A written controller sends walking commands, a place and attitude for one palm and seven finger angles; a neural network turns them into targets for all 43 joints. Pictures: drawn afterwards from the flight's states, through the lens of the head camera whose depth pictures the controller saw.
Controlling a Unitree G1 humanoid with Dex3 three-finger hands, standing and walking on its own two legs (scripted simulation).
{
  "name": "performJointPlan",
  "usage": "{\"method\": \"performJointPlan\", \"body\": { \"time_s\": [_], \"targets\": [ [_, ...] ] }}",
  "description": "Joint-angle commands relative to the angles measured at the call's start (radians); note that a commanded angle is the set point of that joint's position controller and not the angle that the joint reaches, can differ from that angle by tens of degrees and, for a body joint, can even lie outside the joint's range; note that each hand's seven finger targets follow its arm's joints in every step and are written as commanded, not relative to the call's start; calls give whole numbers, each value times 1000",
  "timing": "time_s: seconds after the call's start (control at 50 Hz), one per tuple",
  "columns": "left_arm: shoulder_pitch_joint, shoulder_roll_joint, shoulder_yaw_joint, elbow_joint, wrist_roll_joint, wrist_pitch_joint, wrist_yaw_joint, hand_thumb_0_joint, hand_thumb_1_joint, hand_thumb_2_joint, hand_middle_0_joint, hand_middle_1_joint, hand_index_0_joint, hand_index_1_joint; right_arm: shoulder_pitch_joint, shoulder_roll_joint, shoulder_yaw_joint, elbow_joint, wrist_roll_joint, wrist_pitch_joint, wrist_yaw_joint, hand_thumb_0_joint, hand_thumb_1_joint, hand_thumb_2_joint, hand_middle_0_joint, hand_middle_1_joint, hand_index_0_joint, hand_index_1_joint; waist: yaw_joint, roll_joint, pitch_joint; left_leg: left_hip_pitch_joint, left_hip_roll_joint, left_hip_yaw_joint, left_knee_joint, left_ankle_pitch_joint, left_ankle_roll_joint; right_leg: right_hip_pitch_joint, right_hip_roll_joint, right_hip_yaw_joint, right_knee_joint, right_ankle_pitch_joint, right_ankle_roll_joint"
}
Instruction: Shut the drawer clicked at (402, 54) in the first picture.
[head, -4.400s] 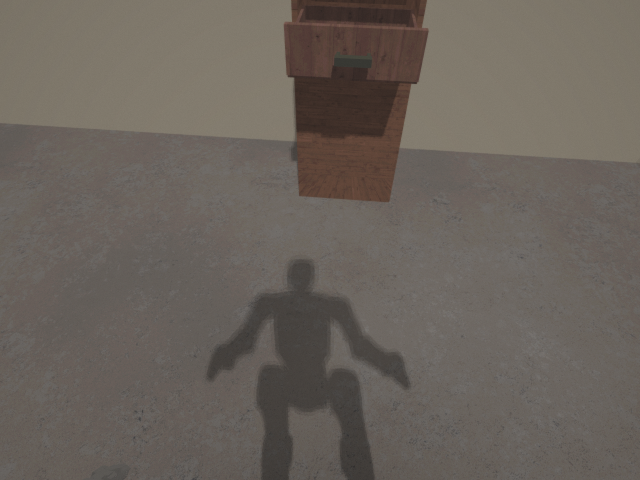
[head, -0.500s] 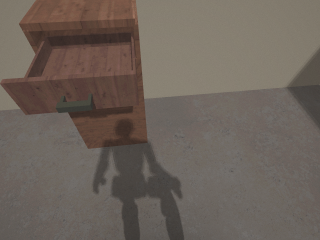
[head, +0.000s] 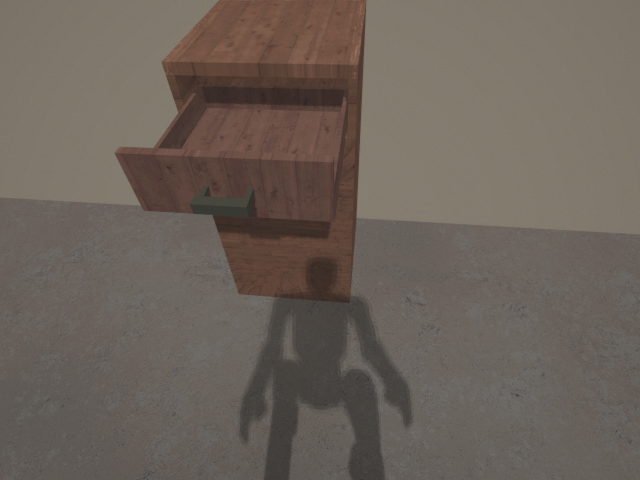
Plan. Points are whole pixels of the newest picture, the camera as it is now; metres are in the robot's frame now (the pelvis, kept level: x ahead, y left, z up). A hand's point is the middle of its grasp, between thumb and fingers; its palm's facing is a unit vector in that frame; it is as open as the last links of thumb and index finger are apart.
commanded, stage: take the last steps up to it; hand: left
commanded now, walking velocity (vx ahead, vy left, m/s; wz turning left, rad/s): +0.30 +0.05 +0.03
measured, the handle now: (224, 198) +0.55 +0.24 +0.02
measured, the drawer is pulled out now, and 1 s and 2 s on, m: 0.30 0.30 0.30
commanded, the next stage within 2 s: come to a stop and stand still in 0.66 s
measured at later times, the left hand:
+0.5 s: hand (162, 467) +0.16 +0.27 -0.18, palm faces +0.05 -0.99 -0.16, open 7.4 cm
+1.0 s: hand (211, 374) +0.31 +0.24 -0.18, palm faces +0.02 -0.97 -0.25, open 7.2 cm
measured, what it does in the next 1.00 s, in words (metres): walks ahead: left foot, then right foot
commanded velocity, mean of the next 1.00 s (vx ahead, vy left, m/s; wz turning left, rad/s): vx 0.10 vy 0.02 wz -0.03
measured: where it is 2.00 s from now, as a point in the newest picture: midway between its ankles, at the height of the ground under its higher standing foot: outside the picture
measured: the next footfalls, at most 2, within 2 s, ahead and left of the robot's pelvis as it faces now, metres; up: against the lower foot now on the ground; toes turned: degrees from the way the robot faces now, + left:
left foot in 0.20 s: +0.08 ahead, +0.16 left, +0.00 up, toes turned +6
right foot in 0.74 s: +0.33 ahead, -0.04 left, +0.00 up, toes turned -8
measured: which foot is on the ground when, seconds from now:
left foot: up 0.00-0.18, down 0.20-0.74, up 0.76-1.00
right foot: down 0.00-0.20, up 0.22-0.72, down 0.74-1.00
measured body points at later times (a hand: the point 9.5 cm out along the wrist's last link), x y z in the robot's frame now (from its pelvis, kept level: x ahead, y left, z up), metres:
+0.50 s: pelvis +0.11 +0.09 +0.00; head +0.11 +0.11 +0.44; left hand +0.16 +0.33 -0.17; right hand +0.07 -0.14 -0.15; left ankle +0.04 +0.16 -0.75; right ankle +0.17 -0.04 -0.67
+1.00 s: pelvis +0.24 +0.05 -0.02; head +0.27 +0.04 +0.43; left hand +0.31 +0.29 -0.16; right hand +0.26 -0.17 -0.18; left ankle +0.26 +0.19 -0.71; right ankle +0.29 -0.03 -0.75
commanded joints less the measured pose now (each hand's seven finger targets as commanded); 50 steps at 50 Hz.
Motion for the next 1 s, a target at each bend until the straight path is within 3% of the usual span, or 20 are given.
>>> {"method": "performJointPlan", "body": {
  "time_s": [0.0, 0.1, 0.14, 0.16, 0.18, 0.2, 0.28, 0.34, 0.4, 0.5, 0.58, 0.64, 0.68, 0.7, 0.72, 0.74, 0.78, 0.84, 0.9, 0.98],
  "targets": [
    [91, 187, 35, 2, 5, -20, 0, 0, 900, 900, -200, -300, -200, -300, -127, -11, 8, -109, 4, -53, 7, 0, -900, -900, 200, 300, 200, 300, 24, -188, 86, -114, 2, 39, -166, -61, 24, 58, -280, 321, -259, -261, -112],
    [48, 195, 41, 39, -1, -6, -6, 0, 900, 900, -200, -300, -200, -300, -25, 17, 18, -74, 10, -76, 1, 0, -900, -900, 200, 300, 200, 300, -28, -190, 61, 183, -47, 118, -421, -15, 50, -103, -217, 209, -178, -294, -79],
    [31, 154, 32, 46, -8, 3, -11, 0, 900, 900, -200, -300, -200, -300, 103, -29, 10, -25, 13, -91, -18, 0, -900, -900, 200, 300, 200, 300, -86, -52, 39, 440, -29, 99, -543, -23, 49, -272, -145, 132, -17, -316, -30],
    [13, 101, 21, 27, -12, 6, -17, 0, 900, 900, -200, -300, -200, -300, 203, -108, -11, 0, 5, -98, -29, 0, -900, -900, 200, 300, 200, 300, -134, 186, 26, 519, 151, -175, -659, -224, 102, -415, -51, 46, 232, -312, 19],
    [-19, 68, 11, -14, -5, 8, -17, 0, 900, 900, -200, -300, -200, -300, 291, -191, -26, 11, 6, -95, -36, 0, -900, -900, 200, 300, 200, 300, -156, 302, 47, 505, 323, -410, -802, -369, 176, -536, 10, 20, 491, -362, 38],
    [-82, 80, 16, -37, -1, 6, -13, 0, 900, 900, -200, -300, -200, -300, 282, -186, -23, 8, 4, -89, -43, 0, -900, -900, 200, 300, 200, 300, -154, 180, 113, 427, 358, -435, -838, -378, 217, -586, -22, 105, 612, -330, 23],
    [-29, 67, 26, 29, 1, 11, -31, 0, 900, 900, -200, -300, -200, -300, 123, -11, 22, -13, 14, -121, -52, 0, -900, -900, 200, 300, 200, 300, -53, 62, 152, 267, 204, -165, -828, -12, 181, -487, -71, 155, 745, -52, 28],
    [-24, 57, 25, 32, 1, 17, -29, 0, 900, 900, -200, -300, -200, -300, 173, -10, 26, 1, 16, -146, -59, 0, -900, -900, 200, 300, 200, 300, -38, 45, 98, 356, 166, -64, -774, 395, 178, -498, -50, 146, 749, 1, 49],
    [-86, 70, 29, 5, -3, 25, -27, 0, 900, 900, -200, -300, -200, -300, 209, -10, 33, 24, 17, -153, -65, 0, -900, -900, 200, 300, 200, 300, -38, 70, 98, 397, 170, -40, -746, 597, 185, -533, -40, 148, 730, 17, 53],
    [-254, 72, 23, -57, -7, 28, -30, 0, 900, 900, -200, -300, -200, -300, 286, -10, 36, 66, 6, -151, -72, 0, -900, -900, 200, 300, 200, 300, -69, 73, 143, 460, 192, -41, -722, 685, 202, -584, -38, 127, 587, 25, 42],
    [-374, 62, 12, -101, -12, 21, -29, 0, 900, 900, -200, -300, -200, -300, 335, -18, 35, 96, -4, -140, -73, 0, -900, -900, 200, 300, 200, 300, -107, 49, 164, 467, 201, -21, -675, 763, 199, -494, -8, 88, 394, -21, 12],
    [-272, 71, 15, -78, -14, 11, -22, 0, 900, 900, -200, -300, -200, -300, 307, -45, 28, 102, 2, -132, -74, 0, -900, -900, 200, 300, 200, 300, -53, 73, 96, 427, 193, 19, -540, 947, 174, -260, 47, 58, 276, -15, -23],
    [-73, 116, 29, -17, -11, -1, -15, 0, 900, 900, -200, -300, -200, -300, 278, -48, 24, 97, 14, -129, -68, 0, -900, -900, 200, 300, 200, 300, 32, 11, -18, 323, 137, 51, -327, 836, 130, 44, 65, 55, 152, 142, -31],
    [32, 178, 46, 15, -5, -15, -7, 0, 900, 900, -200, -300, -200, -300, 287, -23, 26, 89, 25, -130, -59, 0, -900, -900, 200, 300, 200, 300, 70, -79, -103, 137, 77, 84, -112, 575, 91, 269, -81, 217, 166, 314, -97],
    [102, 254, 65, 30, -13, -21, -3, 0, 900, 900, -200, -300, -200, -300, 341, 29, 29, 72, 34, -133, -60, 0, -900, -900, 200, 300, 200, 300, 55, -270, -218, -52, -76, 120, 215, -227, 46, 429, -362, 588, 73, 612, -232],
    [81, 260, 59, 20, -29, -16, 1, 0, 900, 900, -200, -300, -200, -300, 300, 10, 26, 63, 34, -123, -67, 0, -900, -900, 200, 300, 200, 300, 50, -161, -196, -54, -52, 6, 347, -313, 63, 316, -395, 597, 1, 603, -291],
    [-94, 186, 40, -17, -26, -9, 17, 0, 900, 900, -200, -300, -200, -300, 234, 56, 29, 55, 29, -100, -64, 0, -900, -900, 200, 300, 200, 300, -10, -81, -19, -41, 6, -26, 319, -221, 48, 38, -336, 462, -37, 607, -237],
    [-234, 123, 11, -48, -14, -3, 30, 0, 900, 900, -200, -300, -200, -300, 266, 105, 40, 77, 26, -51, -65, 0, -900, -900, 200, 300, 200, 300, -102, -42, 22, 131, 24, -30, 95, -155, 26, -243, -243, 252, -63, 614, -163],
    [-199, 145, 32, -51, -6, 15, 33, 0, 900, 900, -200, -300, -200, -300, 233, 101, 31, 54, 28, -31, -58, 0, -900, -900, 200, 300, 200, 300, -76, -99, -5, 116, -13, 17, -31, -121, 13, -209, -216, 233, -44, 512, -164],
    [-174, 184, 47, -56, -2, 36, 32, 0, 900, 900, -200, -300, -200, -300, 131, 53, 12, -7, 21, -23, -55, 0, -900, -900, 200, 300, 200, 300, -46, -162, -31, 59, -34, 13, -79, -138, -2, -114, -241, 286, -4, 570, -185]
  ]
}}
